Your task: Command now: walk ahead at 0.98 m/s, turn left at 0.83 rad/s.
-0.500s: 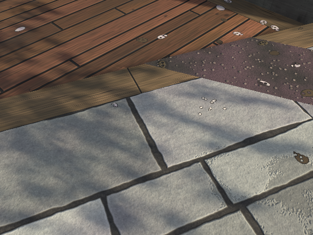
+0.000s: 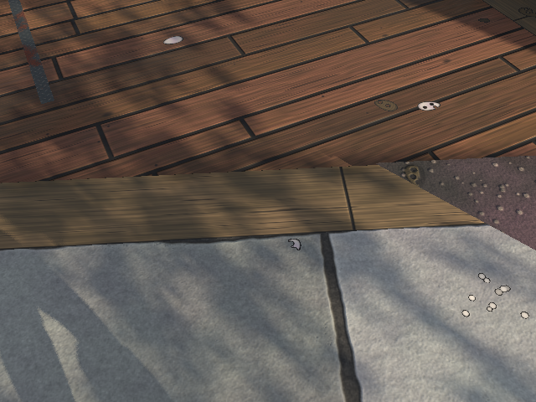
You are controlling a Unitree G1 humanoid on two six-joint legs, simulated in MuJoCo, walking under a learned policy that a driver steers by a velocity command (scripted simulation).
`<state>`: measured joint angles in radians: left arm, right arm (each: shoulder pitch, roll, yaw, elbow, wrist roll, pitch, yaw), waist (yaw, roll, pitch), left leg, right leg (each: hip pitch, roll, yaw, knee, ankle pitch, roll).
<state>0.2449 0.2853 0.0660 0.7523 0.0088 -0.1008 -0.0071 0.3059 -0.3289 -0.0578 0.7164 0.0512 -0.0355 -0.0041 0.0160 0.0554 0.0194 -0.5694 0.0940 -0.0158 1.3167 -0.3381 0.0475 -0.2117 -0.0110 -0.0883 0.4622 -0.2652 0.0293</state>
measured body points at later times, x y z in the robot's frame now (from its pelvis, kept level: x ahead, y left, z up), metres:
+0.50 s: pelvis +0.33 +0.04 +0.00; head +0.39 +0.08 +0.44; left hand +0.44 +0.38 -0.08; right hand +0.57 -0.16 -0.10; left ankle +0.38 +0.12 -0.73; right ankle +0.51 -0.09 -0.66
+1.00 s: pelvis +0.47 +0.02 +0.01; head +0.50 +0.07 +0.45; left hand +0.33 +0.30 -0.10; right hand +0.80 +0.00 -0.08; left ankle +0.36 +0.12 -0.67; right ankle +0.60 -0.01 -0.73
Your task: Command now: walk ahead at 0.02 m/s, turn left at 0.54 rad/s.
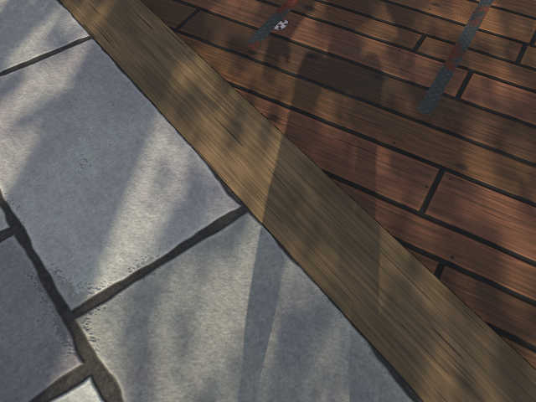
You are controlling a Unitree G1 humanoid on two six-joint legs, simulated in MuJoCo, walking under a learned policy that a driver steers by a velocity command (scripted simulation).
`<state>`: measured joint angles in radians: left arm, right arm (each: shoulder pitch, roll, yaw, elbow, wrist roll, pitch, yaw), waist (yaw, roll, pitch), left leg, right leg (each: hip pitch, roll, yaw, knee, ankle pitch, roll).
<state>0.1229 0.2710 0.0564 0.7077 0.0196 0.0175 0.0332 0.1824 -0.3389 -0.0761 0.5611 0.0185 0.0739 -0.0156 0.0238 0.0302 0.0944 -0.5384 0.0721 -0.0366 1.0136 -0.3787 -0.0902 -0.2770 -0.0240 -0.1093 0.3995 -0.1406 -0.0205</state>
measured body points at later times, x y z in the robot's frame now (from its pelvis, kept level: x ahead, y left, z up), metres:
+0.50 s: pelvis +0.04 +0.01 +0.00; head +0.06 -0.01 +0.45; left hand +0.24 +0.26 -0.10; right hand +0.11 -0.29 -0.10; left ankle +0.01 +0.15 -0.74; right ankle +0.01 -0.11 -0.70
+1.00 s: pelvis +0.23 -0.17 -0.02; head +0.26 -0.21 +0.43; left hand +0.46 +0.03 -0.12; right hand +0.29 -0.48 -0.11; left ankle +0.44 -0.21 -0.72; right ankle +0.05 -0.14 -0.74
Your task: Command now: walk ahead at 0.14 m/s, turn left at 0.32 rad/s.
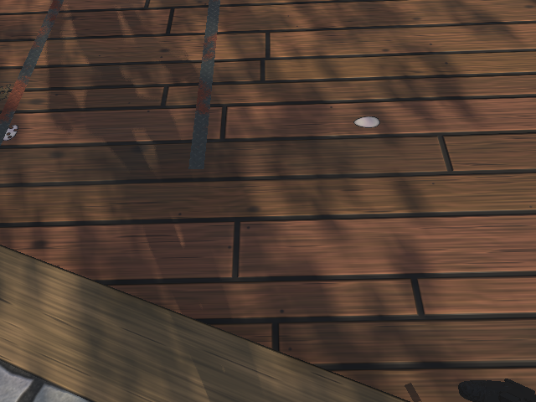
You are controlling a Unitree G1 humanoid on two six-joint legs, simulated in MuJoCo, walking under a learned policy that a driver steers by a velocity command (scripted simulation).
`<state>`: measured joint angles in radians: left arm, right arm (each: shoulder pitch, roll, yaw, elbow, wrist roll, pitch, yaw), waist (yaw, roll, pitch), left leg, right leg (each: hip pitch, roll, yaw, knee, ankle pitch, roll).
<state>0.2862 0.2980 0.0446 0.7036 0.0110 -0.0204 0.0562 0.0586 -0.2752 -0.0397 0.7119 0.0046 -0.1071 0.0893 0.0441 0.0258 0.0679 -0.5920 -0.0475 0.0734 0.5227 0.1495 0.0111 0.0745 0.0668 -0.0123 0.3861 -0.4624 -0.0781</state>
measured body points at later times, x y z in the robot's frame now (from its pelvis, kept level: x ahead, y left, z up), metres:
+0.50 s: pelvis +0.16 -0.07 +0.01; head +0.19 -0.06 +0.46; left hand +0.20 +0.25 -0.07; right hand +0.43 -0.28 -0.07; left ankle +0.17 +0.06 -0.70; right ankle +0.27 -0.16 -0.72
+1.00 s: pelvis +0.20 +0.01 +0.01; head +0.18 +0.03 +0.46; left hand -0.02 +0.26 -0.10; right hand +0.53 +0.02 -0.04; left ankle +0.11 +0.08 -0.70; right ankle +0.27 -0.16 -0.72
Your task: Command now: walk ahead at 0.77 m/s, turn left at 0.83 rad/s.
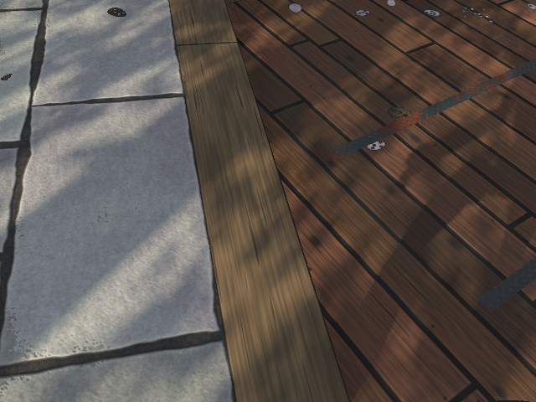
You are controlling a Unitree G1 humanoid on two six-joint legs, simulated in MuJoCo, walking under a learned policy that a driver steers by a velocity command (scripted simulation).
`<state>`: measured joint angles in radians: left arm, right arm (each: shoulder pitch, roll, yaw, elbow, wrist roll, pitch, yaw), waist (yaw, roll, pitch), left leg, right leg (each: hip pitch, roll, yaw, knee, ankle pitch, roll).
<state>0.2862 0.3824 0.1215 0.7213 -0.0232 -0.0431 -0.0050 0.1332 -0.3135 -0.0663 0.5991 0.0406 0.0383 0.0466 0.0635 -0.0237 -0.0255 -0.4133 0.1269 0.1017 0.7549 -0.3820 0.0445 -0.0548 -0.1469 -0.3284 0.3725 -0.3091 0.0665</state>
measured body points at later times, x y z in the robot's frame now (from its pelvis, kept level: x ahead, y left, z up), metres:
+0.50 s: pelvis +0.34 +0.07 -0.04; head +0.37 +0.09 +0.41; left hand +0.54 +0.31 -0.14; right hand +0.33 -0.21 -0.14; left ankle +0.08 +0.17 -0.61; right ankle +0.48 +0.04 -0.74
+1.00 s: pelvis +0.56 +0.15 -0.01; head +0.59 +0.13 +0.44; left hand +0.87 +0.29 -0.09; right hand +0.54 -0.17 -0.09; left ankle +0.71 +0.18 -0.74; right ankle +0.47 +0.05 -0.65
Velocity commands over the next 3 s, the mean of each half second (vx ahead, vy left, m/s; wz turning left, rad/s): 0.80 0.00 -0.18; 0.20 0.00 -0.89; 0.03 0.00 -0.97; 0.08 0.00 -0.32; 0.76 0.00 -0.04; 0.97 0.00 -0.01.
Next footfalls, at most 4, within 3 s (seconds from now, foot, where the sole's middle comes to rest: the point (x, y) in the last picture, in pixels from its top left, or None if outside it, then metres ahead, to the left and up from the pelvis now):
0.04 left None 0.05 0.12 -0.77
0.46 right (262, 396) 0.53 0.03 -0.77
0.86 left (222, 313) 0.74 0.16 -0.77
1.28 right None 0.49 0.04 -0.77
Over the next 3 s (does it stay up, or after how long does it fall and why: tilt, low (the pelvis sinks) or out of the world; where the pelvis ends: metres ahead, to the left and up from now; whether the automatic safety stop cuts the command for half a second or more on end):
stays up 0.87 -0.58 -0.14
